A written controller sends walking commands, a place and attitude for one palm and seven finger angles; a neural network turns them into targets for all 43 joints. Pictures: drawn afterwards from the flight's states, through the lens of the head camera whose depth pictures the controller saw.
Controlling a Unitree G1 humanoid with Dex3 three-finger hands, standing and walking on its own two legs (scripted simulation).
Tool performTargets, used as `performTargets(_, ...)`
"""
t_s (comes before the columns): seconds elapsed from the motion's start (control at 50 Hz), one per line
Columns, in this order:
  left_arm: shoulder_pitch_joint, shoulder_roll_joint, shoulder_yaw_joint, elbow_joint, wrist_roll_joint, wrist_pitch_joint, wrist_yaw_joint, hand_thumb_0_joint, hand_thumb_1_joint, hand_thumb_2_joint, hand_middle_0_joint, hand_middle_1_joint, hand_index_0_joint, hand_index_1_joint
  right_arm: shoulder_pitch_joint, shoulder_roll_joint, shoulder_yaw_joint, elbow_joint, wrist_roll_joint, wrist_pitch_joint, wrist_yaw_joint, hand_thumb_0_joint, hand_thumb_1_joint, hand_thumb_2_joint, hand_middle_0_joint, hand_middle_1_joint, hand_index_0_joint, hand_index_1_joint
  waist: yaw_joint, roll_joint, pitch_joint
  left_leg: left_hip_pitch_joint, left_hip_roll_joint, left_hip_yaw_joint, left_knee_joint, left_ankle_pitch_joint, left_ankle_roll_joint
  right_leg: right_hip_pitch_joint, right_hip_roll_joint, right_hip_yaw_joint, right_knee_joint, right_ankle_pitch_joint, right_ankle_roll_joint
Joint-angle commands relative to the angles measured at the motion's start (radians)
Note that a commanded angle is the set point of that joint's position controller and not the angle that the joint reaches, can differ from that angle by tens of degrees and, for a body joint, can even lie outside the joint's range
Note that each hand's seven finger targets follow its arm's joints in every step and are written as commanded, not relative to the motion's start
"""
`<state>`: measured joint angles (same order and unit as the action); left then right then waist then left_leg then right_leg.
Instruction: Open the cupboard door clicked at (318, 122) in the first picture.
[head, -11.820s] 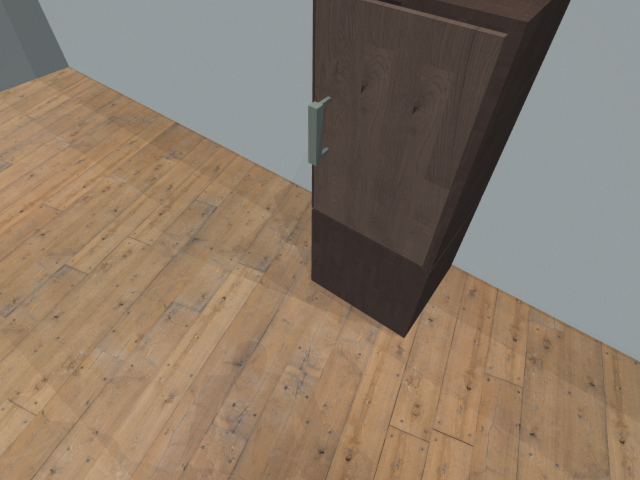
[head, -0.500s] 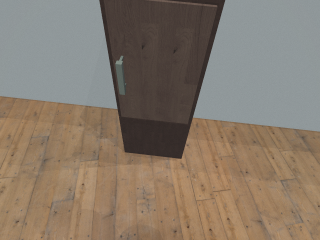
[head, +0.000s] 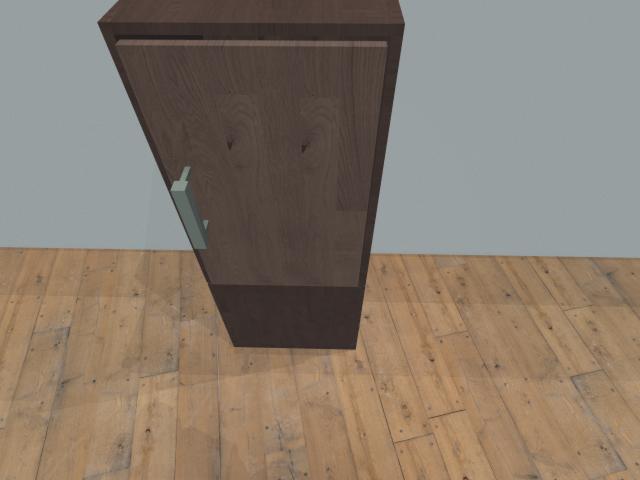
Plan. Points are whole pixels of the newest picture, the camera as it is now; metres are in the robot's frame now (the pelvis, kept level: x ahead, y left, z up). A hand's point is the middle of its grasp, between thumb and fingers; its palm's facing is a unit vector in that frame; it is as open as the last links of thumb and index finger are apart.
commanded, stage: come to a stop and stand still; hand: left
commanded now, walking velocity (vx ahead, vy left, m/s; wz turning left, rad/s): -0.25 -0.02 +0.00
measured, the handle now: (194, 208) +0.57 +0.27 -0.05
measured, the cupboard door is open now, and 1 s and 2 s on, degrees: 0 0 0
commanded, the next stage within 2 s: look again from close up in 0.74 s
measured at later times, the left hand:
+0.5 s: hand out of the picture +0.02 +0.19 -0.18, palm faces +0.00 -0.96 -0.28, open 7.4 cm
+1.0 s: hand out of the picture -0.01 +0.16 -0.19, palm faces -0.02 -0.98 -0.19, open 7.4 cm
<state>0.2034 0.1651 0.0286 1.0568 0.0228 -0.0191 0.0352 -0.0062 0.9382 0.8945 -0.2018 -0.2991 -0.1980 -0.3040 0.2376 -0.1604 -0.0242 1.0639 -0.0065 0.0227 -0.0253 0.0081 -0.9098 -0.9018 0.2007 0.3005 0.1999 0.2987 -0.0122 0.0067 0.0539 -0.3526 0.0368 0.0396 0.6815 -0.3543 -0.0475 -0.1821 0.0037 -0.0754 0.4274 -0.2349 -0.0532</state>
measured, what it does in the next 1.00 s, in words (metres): steps on the spot: left foot, then right foot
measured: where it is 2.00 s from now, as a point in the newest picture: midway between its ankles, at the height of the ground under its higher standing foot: outside the picture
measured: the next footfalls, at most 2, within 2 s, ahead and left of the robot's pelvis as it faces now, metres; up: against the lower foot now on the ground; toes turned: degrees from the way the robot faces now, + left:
left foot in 0.08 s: +0.07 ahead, +0.15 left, +0.00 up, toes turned +4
right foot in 0.36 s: +0.00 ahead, -0.11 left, +0.00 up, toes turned -2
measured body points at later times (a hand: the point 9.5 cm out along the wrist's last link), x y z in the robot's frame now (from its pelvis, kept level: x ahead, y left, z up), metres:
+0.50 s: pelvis -0.02 +0.00 -0.03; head -0.02 -0.02 +0.42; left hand +0.02 +0.24 -0.16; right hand +0.06 -0.25 -0.17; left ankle +0.04 +0.12 -0.74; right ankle -0.04 -0.11 -0.74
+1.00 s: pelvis -0.02 -0.01 -0.01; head -0.01 -0.01 +0.44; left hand -0.01 +0.22 -0.17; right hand -0.06 -0.23 -0.17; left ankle +0.04 +0.12 -0.74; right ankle -0.04 -0.11 -0.74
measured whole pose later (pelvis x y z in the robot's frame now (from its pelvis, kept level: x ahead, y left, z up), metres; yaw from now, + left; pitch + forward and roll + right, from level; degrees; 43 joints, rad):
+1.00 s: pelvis -0.02 -0.01 -0.01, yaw -1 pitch -1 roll +0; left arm 0.32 0.17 0.00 1.04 0.02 0.00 0.03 0.00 0.91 0.89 -0.20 -0.30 -0.20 -0.30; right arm 0.37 -0.14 0.00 1.08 -0.02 0.01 -0.02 0.01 -0.91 -0.90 0.20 0.30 0.20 0.30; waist -0.02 -0.01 0.01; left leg -0.33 0.03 0.02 0.52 -0.18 -0.01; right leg -0.21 0.02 -0.03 0.54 -0.31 -0.03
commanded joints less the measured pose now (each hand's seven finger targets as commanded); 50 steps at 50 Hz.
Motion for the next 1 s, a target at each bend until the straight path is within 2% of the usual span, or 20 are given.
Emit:
performTargets(0.0, 0.047, 0.171, 0.045, -0.039, -0.009, 0.017, 0.011, 0.0, 0.9, 0.9, -0.2, -0.3, -0.2, -0.3, 0.077, -0.094, -0.023, -0.035, 0.0, 0.014, -0.003, 0.0, -0.9, -0.9, 0.2, 0.3, 0.2, 0.3, 0.001, -0.135, -0.045, 0.097, 0.009, -0.002, -0.145, 0.181, 0.005, 0.025, -0.242, 0.146, 0.021, 0.668, -0.079)
performTargets(0.04, 0.056, 0.14, 0.039, -0.059, -0.014, 0.034, 0.014, 0.0, 0.9, 0.9, -0.2, -0.3, -0.2, -0.3, 0.083, -0.152, -0.031, -0.049, -0.005, 0.008, -0.006, 0.0, -0.9, -0.9, 0.2, 0.3, 0.2, 0.3, 0.003, -0.013, -0.048, 0.205, 0.143, -0.113, -0.199, 0.641, 0.067, -0.092, -0.14, 0.09, 0.088, 0.345, -0.004)
performTargets(0.08, 0.071, 0.092, 0.023, -0.083, -0.011, 0.047, 0.017, 0.0, 0.9, 0.9, -0.2, -0.3, -0.2, -0.3, 0.08, -0.205, -0.039, -0.066, -0.012, 0.004, -0.01, 0.0, -0.9, -0.9, 0.2, 0.3, 0.2, 0.3, 0.006, 0.128, -0.027, 0.145, 0.283, -0.207, -0.3, 0.829, 0.17, -0.09, -0.013, 0.017, 0.248, -0.133, 0.044)
performTargets(0.12, 0.056, 0.112, 0.026, -0.087, -0.019, 0.064, 0.01, 0.0, 0.9, 0.9, -0.2, -0.3, -0.2, -0.3, 0.037, -0.209, -0.035, -0.084, -0.015, 0.0, -0.027, 0.0, -0.9, -0.9, 0.2, 0.3, 0.2, 0.3, 0.002, 0.219, -0.053, 0.124, 0.329, -0.255, -0.346, 0.854, 0.253, -0.128, -0.004, 0.083, 0.482, -0.372, 0.055)
performTargets(0.18, 0.07, 0.114, 0.032, -0.087, -0.015, 0.065, -0.001, 0.0, 0.9, 0.9, -0.2, -0.3, -0.2, -0.3, -0.037, -0.218, -0.039, -0.119, -0.02, 0.004, -0.03, 0.0, -0.9, -0.9, 0.2, 0.3, 0.2, 0.3, 0.013, 0.167, -0.11, 0.211, 0.305, -0.212, -0.285, 0.816, 0.26, -0.177, -0.01, 0.107, 0.501, -0.344, 0.057)
performTargets(0.26, 0.097, 0.102, 0.024, -0.09, -0.009, 0.063, -0.012, 0.0, 0.9, 0.9, -0.2, -0.3, -0.2, -0.3, -0.057, -0.226, -0.048, -0.126, -0.015, 0.006, -0.022, 0.0, -0.9, -0.9, 0.2, 0.3, 0.2, 0.3, 0.015, 0.129, -0.12, 0.151, 0.258, -0.178, -0.305, 0.523, 0.214, -0.063, -0.005, 0.057, 0.286, -0.22, 0.059)
performTargets(0.28, 0.13, 0.092, 0.022, -0.08, -0.008, 0.057, -0.012, 0.0, 0.9, 0.9, -0.2, -0.3, -0.2, -0.3, -0.064, -0.225, -0.048, -0.126, -0.012, 0.006, -0.017, 0.0, -0.9, -0.9, 0.2, 0.3, 0.2, 0.3, 0.029, 0.117, -0.129, 0.125, 0.23, -0.161, -0.288, 0.432, 0.188, -0.003, -0.003, 0.046, 0.166, -0.123, 0.061)
performTargets(0.3, 0.212, 0.096, 0.002, -0.075, -0.009, 0.022, 0.021, 0.0, 0.9, 0.9, -0.2, -0.3, -0.2, -0.3, -0.128, -0.231, -0.065, -0.164, 0.014, -0.021, -0.017, 0.0, -0.9, -0.9, 0.2, 0.3, 0.2, 0.3, 0.083, 0.08, -0.183, 0.283, 0.181, -0.045, -0.021, 0.605, 0.097, -0.127, -0.078, 0.158, -0.097, 0.051, 0.061)
performTargets(0.32, 0.11, 0.195, 0.021, -0.147, 0.009, 0.009, 0.02, 0.0, 0.9, 0.9, -0.2, -0.3, -0.2, -0.3, -0.047, -0.133, -0.045, -0.211, 0.006, -0.016, 0.012, 0.0, -0.9, -0.9, 0.2, 0.3, 0.2, 0.3, -0.003, -0.093, -0.123, 0.018, 0.044, 0.014, 0.031, 0.144, 0.056, -0.062, -0.192, 0.314, -0.067, 0.23, 0.013)
performTargets(0.34, 0.08, 0.22, 0.019, -0.165, 0.01, -0.001, 0.018, 0.0, 0.9, 0.9, -0.2, -0.3, -0.2, -0.3, -0.033, -0.099, -0.034, -0.225, -0.006, -0.012, 0.023, 0.0, -0.9, -0.9, 0.2, 0.3, 0.2, 0.3, -0.008, -0.08, -0.131, -0.018, -0.004, 0.028, 0.088, -0.065, 0.041, -0.046, -0.246, 0.332, -0.028, 0.293, -0.066)
performTargets(0.36, 0.079, 0.221, 0.025, -0.181, 0.014, -0.006, 0.016, 0.0, 0.9, 0.9, -0.2, -0.3, -0.2, -0.3, -0.028, -0.085, -0.034, -0.235, -0.011, -0.004, 0.028, 0.0, -0.9, -0.9, 0.2, 0.3, 0.2, 0.3, -0.005, -0.02, -0.156, -0.025, -0.015, 0.031, 0.097, -0.067, 0.042, -0.015, -0.23, 0.287, 0.008, 0.339, -0.093)
performTargets(0.4, 0.076, 0.189, 0.029, -0.184, 0.008, -0.013, 0.023, 0.0, 0.9, 0.9, -0.2, -0.3, -0.2, -0.3, -0.039, -0.094, -0.035, -0.247, -0.007, -0.011, 0.02, 0.0, -0.9, -0.9, 0.2, 0.3, 0.2, 0.3, -0.001, -0.249, -0.115, -0.071, -0.014, -0.003, 0.105, -0.031, 0.064, 0.013, -0.202, 0.255, 0.065, 0.488, -0.102)
performTargets(0.44, 0.059, 0.173, 0.019, -0.197, 0.005, -0.003, 0.023, 0.0, 0.9, 0.9, -0.2, -0.3, -0.2, -0.3, 0.003, -0.086, -0.029, -0.231, -0.003, -0.013, 0.015, 0.0, -0.9, -0.9, 0.2, 0.3, 0.2, 0.3, -0.023, -0.186, -0.067, 0.074, -0.018, 0.004, -0.033, 0.049, 0.064, -0.133, -0.182, 0.213, 0.065, 0.306, -0.075)
performTargets(0.46, 0.047, 0.165, 0.02, -0.201, 0.006, 0.003, 0.021, 0.0, 0.9, 0.9, -0.2, -0.3, -0.2, -0.3, 0.043, -0.092, -0.028, -0.211, -0.008, -0.019, 0.016, 0.0, -0.9, -0.9, 0.2, 0.3, 0.2, 0.3, -0.038, -0.049, -0.03, 0.156, 0.0, -0.003, -0.114, 0.142, 0.07, -0.218, -0.149, 0.181, 0.082, 0.121, -0.048)
performTargets(0.48, 0.059, 0.155, 0.017, -0.205, 0.001, 0.016, 0.018, 0.0, 0.9, 0.9, -0.2, -0.3, -0.2, -0.3, 0.045, -0.113, -0.026, -0.204, -0.015, -0.021, 0.018, 0.0, -0.9, -0.9, 0.2, 0.3, 0.2, 0.3, -0.024, 0.09, 0.023, 0.128, 0.053, -0.095, -0.174, 0.136, 0.096, -0.28, -0.081, 0.144, 0.099, -0.098, -0.015)
performTargets(0.5, 0.078, 0.146, 0.014, -0.204, 0.0, 0.028, 0.017, 0.0, 0.9, 0.9, -0.2, -0.3, -0.2, -0.3, 0.037, -0.134, -0.028, -0.205, -0.02, -0.018, 0.019, 0.0, -0.9, -0.9, 0.2, 0.3, 0.2, 0.3, -0.009, 0.139, 0.078, 0.02, 0.104, -0.176, -0.266, -0.007, 0.127, -0.258, -0.026, 0.106, 0.104, -0.274, 0.007)
performTargets(0.54, 0.128, 0.139, 0.008, -0.18, 0.002, 0.028, 0.01, 0.0, 0.9, 0.9, -0.2, -0.3, -0.2, -0.3, -0.002, -0.156, -0.028, -0.21, -0.022, -0.013, 0.018, 0.0, -0.9, -0.9, 0.2, 0.3, 0.2, 0.3, 0.024, 0.074, 0.122, -0.147, 0.106, -0.222, -0.345, -0.24, 0.137, -0.166, -0.008, 0.096, 0.086, -0.287, 0.017)
performTargets(0.62, 0.129, 0.161, 0.012, -0.169, 0.0, 0.016, 0.002, 0.0, 0.9, 0.9, -0.2, -0.3, -0.2, -0.3, 0.062, -0.105, -0.019, -0.182, -0.022, -0.013, 0.019, 0.0, -0.9, -0.9, 0.2, 0.3, 0.2, 0.3, 0.0, -0.089, 0.045, -0.002, 0.004, -0.062, -0.167, -0.071, 0.083, -0.261, -0.107, 0.236, -0.083, -0.444, -0.026)
performTargets(0.68, 0.097, 0.151, 0.009, -0.171, -0.003, 0.012, 0.001, 0.0, 0.9, 0.9, -0.2, -0.3, -0.2, -0.3, 0.119, -0.085, -0.008, -0.146, -0.021, -0.022, 0.017, 0.0, -0.9, -0.9, 0.2, 0.3, 0.2, 0.3, -0.021, -0.065, 0.032, 0.069, 0.011, -0.06, -0.173, -0.004, 0.08, -0.295, -0.104, 0.213, -0.088, -0.394, -0.023)
performTargets(0.98, 0.165, 0.102, -0.008, -0.041, -0.009, -0.006, -0.003, 0.0, 0.9, 0.9, -0.2, -0.3, -0.2, -0.3, 0.137, -0.081, 0.012, -0.032, -0.009, -0.05, 0.003, 0.0, -0.9, -0.9, 0.2, 0.3, 0.2, 0.3, 0.01, -0.001, 0.005, 0.062, 0.057, -0.095, -0.268, 0.126, 0.081, -0.105, -0.08, 0.163, -0.051, -0.105, -0.002)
